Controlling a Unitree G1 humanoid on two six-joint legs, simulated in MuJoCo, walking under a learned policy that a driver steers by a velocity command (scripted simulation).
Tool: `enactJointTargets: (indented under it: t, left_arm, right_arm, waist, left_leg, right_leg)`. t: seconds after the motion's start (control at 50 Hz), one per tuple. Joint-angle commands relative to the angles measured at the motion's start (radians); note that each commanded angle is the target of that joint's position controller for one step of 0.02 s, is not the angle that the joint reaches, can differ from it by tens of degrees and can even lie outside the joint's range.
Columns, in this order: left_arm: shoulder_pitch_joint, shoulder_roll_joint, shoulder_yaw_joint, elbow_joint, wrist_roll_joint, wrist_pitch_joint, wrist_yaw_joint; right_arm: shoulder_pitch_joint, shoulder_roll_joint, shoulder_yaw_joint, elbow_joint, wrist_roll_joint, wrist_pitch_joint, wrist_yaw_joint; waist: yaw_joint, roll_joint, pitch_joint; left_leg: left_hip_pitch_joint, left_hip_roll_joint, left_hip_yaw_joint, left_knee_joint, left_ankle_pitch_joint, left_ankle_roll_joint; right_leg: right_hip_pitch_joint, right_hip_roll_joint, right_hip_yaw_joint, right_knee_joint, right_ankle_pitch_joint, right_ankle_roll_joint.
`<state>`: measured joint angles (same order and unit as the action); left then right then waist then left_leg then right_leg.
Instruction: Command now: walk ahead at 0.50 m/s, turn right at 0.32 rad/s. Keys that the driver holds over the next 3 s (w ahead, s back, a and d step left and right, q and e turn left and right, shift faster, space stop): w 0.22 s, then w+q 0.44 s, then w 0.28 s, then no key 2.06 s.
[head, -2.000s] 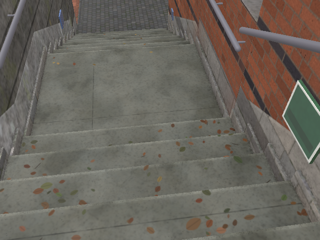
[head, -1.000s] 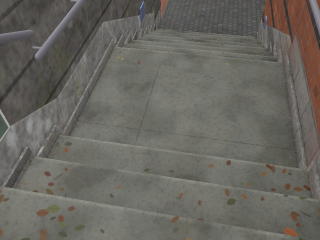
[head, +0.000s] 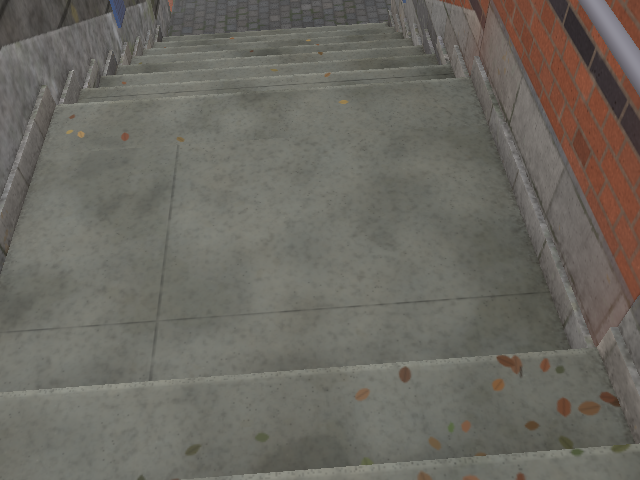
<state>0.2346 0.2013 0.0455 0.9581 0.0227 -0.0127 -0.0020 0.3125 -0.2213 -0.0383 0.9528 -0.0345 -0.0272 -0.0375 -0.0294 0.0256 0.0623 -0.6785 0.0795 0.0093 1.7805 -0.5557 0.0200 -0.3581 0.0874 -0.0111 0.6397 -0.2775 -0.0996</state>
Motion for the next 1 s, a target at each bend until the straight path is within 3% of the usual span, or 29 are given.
enactJointTargets:
  t: [0.02, 0.06, 0.08, 0.12, 0.14, 0.18, 0.22, 0.28, 0.36, 0.4, 0.42, 0.44, 0.46, 0.48, 0.5, 0.52, 0.54, 0.56, 0.58, 0.6, 0.62, 0.66, 0.68, 0.72, 0.78, 0.82, 0.94, 0.98, 1.0]
  left_arm:
    - [0.041, 0.136, 0.012, -0.026, -0.007, -0.049, 0.009]
    - [0.102, 0.195, 0.031, 0.002, -0.019, -0.05, 0.014]
    - [0.126, 0.198, 0.036, 0.0, -0.013, -0.049, 0.011]
    - [0.175, 0.147, 0.023, -0.004, -0.028, -0.041, 0.005]
    - [0.256, 0.107, 0.016, 0.033, -0.023, -0.051, 0.011]
    - [0.344, 0.109, 0.017, 0.035, -0.002, -0.054, 0.023]
    - [0.268, 0.122, 0.016, 0.005, -0.009, -0.068, 0.036]
    - [0.232, 0.129, 0.007, -0.022, -0.007, -0.069, 0.032]
    - [0.334, 0.116, 0.0, 0.017, 0.026, -0.054, 0.048]
    - [0.364, 0.118, -0.003, 0.048, 0.043, -0.041, 0.072]
    - [0.374, 0.128, -0.004, 0.054, 0.047, -0.038, 0.066]
    - [0.336, 0.149, -0.001, 0.05, 0.042, -0.038, 0.067]
    - [0.337, 0.156, 0.006, 0.055, 0.028, -0.044, 0.05]
    - [0.414, 0.075, 0.002, 0.042, 0.004, -0.053, 0.04]
    - [0.403, 0.133, -0.002, -0.024, -0.033, -0.062, 0.049]
    - [0.244, 0.141, -0.009, -0.1, -0.034, -0.068, 0.051]
    - [0.074, 0.18, 0.007, -0.102, 0.017, -0.048, 0.054]
    - [0.102, 0.155, 0.004, -0.108, 0.017, -0.041, 0.041]
    - [0.108, 0.159, 0.004, -0.085, 0.042, -0.023, 0.037]
    - [0.115, 0.158, 0.015, -0.079, 0.043, -0.007, 0.031]
    - [0.066, 0.117, 0.008, -0.089, 0.036, -0.003, 0.019]
    - [0.06, 0.074, -0.001, -0.093, 0.059, 0.002, 0.004]
    - [0.155, 0.07, 0.0, -0.049, 0.039, 0.008, -0.003]
    - [-0.012, 0.138, 0.032, -0.1, 0.019, 0.004, -0.006]
    - [-0.173, 0.107, 0.025, -0.151, 0.032, -0.017, -0.023]
    - [-0.183, 0.07, 0.017, -0.158, 0.036, -0.016, -0.038]
    - [-0.311, 0.048, 0.001, -0.242, 0.009, -0.047, -0.039]
    - [-0.22, 0.05, 0.001, -0.206, -0.013, -0.062, -0.014]
    - [-0.104, 0.058, 0.007, -0.161, -0.018, -0.07, -0.005]
  right_arm:
    - [-0.001, -0.06, -0.011, -0.082, -0.016, 0.021, 0.012]
    - [0.059, -0.053, -0.014, -0.034, -0.04, 0.026, 0.031]
    - [0.135, -0.063, -0.022, 0.0, -0.018, 0.033, 0.035]
    - [0.003, -0.076, -0.028, -0.038, -0.006, 0.038, 0.039]
    - [-0.136, -0.103, -0.045, -0.086, -0.004, 0.032, 0.046]
    - [-0.275, -0.106, -0.053, -0.132, -0.015, 0.019, 0.058]
    - [-0.291, -0.074, -0.044, -0.14, -0.019, 0.002, 0.075]
    - [-0.285, -0.031, -0.028, -0.133, -0.006, -0.004, 0.096]
    - [-0.396, -0.021, -0.017, -0.196, 0.026, -0.009, 0.077]
    - [-0.32, -0.04, -0.024, -0.168, 0.037, -0.017, 0.062]
    - [-0.217, -0.056, -0.029, -0.136, 0.022, -0.02, 0.051]
    - [0.021, -0.074, -0.044, -0.058, 0.015, -0.022, 0.045]
    - [0.197, -0.121, -0.064, 0.012, 0.006, -0.011, 0.05]
    - [0.3, -0.197, -0.071, 0.038, -0.004, -0.006, 0.068]
    - [0.351, -0.23, -0.083, 0.032, 0.041, 0.003, 0.078]
    - [0.318, -0.276, -0.098, 0.016, 0.059, 0.013, 0.06]
    - [0.139, -0.145, -0.064, -0.032, 0.059, 0.026, 0.037]
    - [0.093, -0.165, -0.059, -0.047, 0.015, 0.017, 0.027]
    - [0.102, -0.126, -0.046, -0.042, 0.0, 0.003, 0.031]
    - [0.075, -0.086, -0.031, -0.031, 0.017, -0.02, 0.034]
    - [0.044, -0.103, -0.034, -0.031, 0.029, -0.035, 0.026]
    - [0.1, -0.151, -0.045, -0.014, 0.04, -0.034, 0.011]
    - [0.126, -0.154, -0.049, -0.012, 0.029, -0.033, 0.019]
    - [0.186, -0.087, -0.037, 0.007, 0.039, -0.034, 0.022]
    - [0.18, -0.076, -0.029, -0.011, 0.033, -0.053, 0.011]
    - [0.154, -0.087, -0.023, -0.037, 0.028, -0.049, 0.01]
    - [0.248, -0.091, -0.012, -0.027, -0.009, -0.021, -0.013]
    - [0.263, -0.069, -0.004, -0.007, -0.008, -0.014, -0.035]
    - [0.274, -0.074, -0.002, 0.01, -0.01, -0.009, -0.036]
  waist:
    - [-0.042, -0.02, 0.017]
    - [-0.042, -0.118, -0.075]
    - [-0.05, -0.133, -0.117]
    - [-0.014, -0.065, -0.055]
    - [0.036, -0.058, 0.004]
    - [0.103, -0.06, 0.054]
    - [0.072, -0.029, 0.058]
    - [0.088, -0.05, 0.024]
    - [0.201, -0.105, 0.135]
    - [0.186, -0.09, 0.138]
    - [0.148, -0.059, 0.08]
    - [0.026, -0.027, -0.018]
    - [-0.046, 0.042, -0.119]
    - [-0.014, 0.21, -0.238]
    - [-0.056, 0.174, -0.42]
    - [-0.111, 0.221, -0.418]
    - [-0.066, -0.035, -0.164]
    - [-0.03, 0.066, -0.117]
    - [0.0, -0.017, -0.064]
    - [0.066, -0.093, -0.006]
    - [0.083, -0.051, 0.02]
    - [0.067, 0.058, -0.063]
    - [0.085, 0.075, -0.116]
    - [0.038, 0.01, -0.046]
    - [0.002, 0.003, 0.013]
    - [-0.009, 0.009, -0.022]
    - [-0.127, 0.052, 0.07]
    - [-0.127, 0.009, 0.084]
    - [-0.086, -0.028, 0.06]
  left_leg:
    - [0.022, 0.046, -0.044, -0.587, 0.344, -0.023]
    - [0.134, 0.02, -0.014, -0.654, 0.462, -0.042]
    - [0.107, 0.021, -0.017, -0.601, 0.57, -0.032]
    - [0.012, 0.043, -0.044, -0.661, 0.595, -0.014]
    - [-0.202, 0.066, -0.105, -0.759, 0.718, -0.006]
    - [-0.382, 0.06, -0.133, -0.846, 0.703, -0.008]
    - [-0.141, 0.019, -0.091, -1.038, 0.952, -0.008]
    - [0.108, -0.04, -0.033, -1.111, 1.073, 0.018]
    - [0.099, -0.053, -0.036, -1.315, 0.898, 0.026]
    - [0.158, -0.013, -0.05, -1.441, 0.874, 0.047]
    - [0.271, -0.03, -0.015, -1.48, 0.817, 0.065]
    - [0.503, -0.048, 0.02, -1.546, 0.867, 0.087]
    - [0.774, -0.055, 0.034, -1.477, 0.832, 0.086]
    - [1.165, 0.139, -0.15, -1.053, 1.34, 0.187]
    - [1.364, 0.262, -0.388, -1.014, 1.314, 0.313]
    - [1.313, 0.355, -0.62, -1.282, 0.724, 0.431]
    - [0.992, 0.231, -0.504, -1.417, 0.557, 0.325]
    - [0.801, 0.286, -0.554, -1.419, 0.555, 0.376]
    - [0.615, 0.264, -0.58, -1.39, 0.646, 0.379]
    - [0.458, 0.169, -0.45, -1.373, 0.656, 0.323]
    - [0.306, 0.069, -0.359, -1.447, 0.604, 0.279]
    - [0.338, 0.058, -0.36, -1.422, 0.83, 0.305]
    - [0.381, 0.071, -0.355, -1.39, 0.891, 0.308]
    - [0.484, 0.041, -0.383, -1.347, 0.66, 0.288]
    - [0.382, -0.02, -0.392, -1.304, 0.309, 0.251]
    - [0.313, -0.046, -0.392, -1.246, 0.216, 0.237]
    - [0.439, -0.077, -0.39, -1.02, 0.386, 0.213]
    - [0.502, -0.099, -0.36, -0.876, 0.506, 0.189]
    - [0.502, -0.112, -0.334, -0.742, 0.566, 0.184]
  right_leg:
    - [-0.114, -0.244, 0.289, -0.32, 0.325, -0.154]
    - [-0.058, -0.244, 0.277, -0.28, 0.494, -0.188]
    - [0.014, -0.26, 0.285, -0.246, 0.52, -0.198]
    - [0.053, -0.27, 0.333, -0.251, 0.375, -0.204]
    - [0.199, -0.26, 0.387, -0.203, 0.135, -0.206]
    - [0.323, -0.277, 0.466, -0.173, -0.075, -0.219]
    - [0.106, -0.214, 0.39, -0.125, -0.149, -0.189]
    - [-0.035, -0.173, 0.279, -0.038, -0.164, -0.127]
    - [0.099, -0.189, 0.235, 0.088, 0.03, -0.106]
    - [0.194, -0.211, 0.212, 0.21, 0.188, -0.092]
    - [0.227, -0.2, 0.175, 0.362, 0.317, -0.094]
    - [0.19, -0.183, 0.126, 0.61, 0.424, -0.091]
    - [0.035, -0.124, 0.037, 0.898, 0.244, -0.067]
    - [-0.384, -0.021, -0.027, 1.388, -0.611, 0.005]
    - [-0.609, -0.056, 0.014, 1.513, -0.574, 0.039]
    - [-0.805, -0.055, -0.003, 1.452, -0.45, 0.067]
    - [-0.751, -0.139, 0.001, 1.233, -0.262, 0.074]
    - [-0.652, -0.157, 0.041, 1.138, -0.199, 0.071]
    - [-0.564, -0.181, 0.061, 1.083, -0.25, 0.074]
    - [-0.47, -0.217, 0.125, 0.78, -0.076, 0.087]
    - [-0.329, -0.202, 0.088, 0.54, 0.039, 0.122]
    - [-0.247, -0.168, 0.037, 0.475, 0.129, 0.142]
    - [-0.245, -0.166, 0.031, 0.519, 0.248, 0.127]
    - [-0.433, -0.202, 0.1, 0.386, 0.413, 0.106]
    - [-0.371, -0.172, 0.076, 0.125, 0.662, 0.092]
    - [-0.244, -0.133, 0.06, 0.098, 0.753, 0.084]
    - [-0.215, -0.102, 0.069, -0.193, 0.592, 0.083]
    - [-0.118, -0.132, 0.071, -0.392, 0.654, 0.075]
    - [-0.011, -0.136, 0.055, -0.455, 0.688, 0.065]
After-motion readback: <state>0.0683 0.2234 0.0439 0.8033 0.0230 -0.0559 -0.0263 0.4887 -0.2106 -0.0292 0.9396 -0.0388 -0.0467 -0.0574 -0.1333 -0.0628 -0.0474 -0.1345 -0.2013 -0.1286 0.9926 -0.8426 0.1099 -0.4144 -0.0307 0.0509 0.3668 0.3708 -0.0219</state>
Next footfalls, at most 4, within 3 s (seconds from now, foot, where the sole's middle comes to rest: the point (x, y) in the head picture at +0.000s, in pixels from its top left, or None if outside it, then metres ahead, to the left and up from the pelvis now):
0.46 left None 0.42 0.15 -0.92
1.04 right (331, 401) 0.77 0.02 -1.08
1.42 left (252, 408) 0.76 0.23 -1.08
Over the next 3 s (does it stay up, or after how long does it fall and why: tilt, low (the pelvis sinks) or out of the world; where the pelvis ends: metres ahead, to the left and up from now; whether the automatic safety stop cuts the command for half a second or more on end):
stays up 0.73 0.12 -0.29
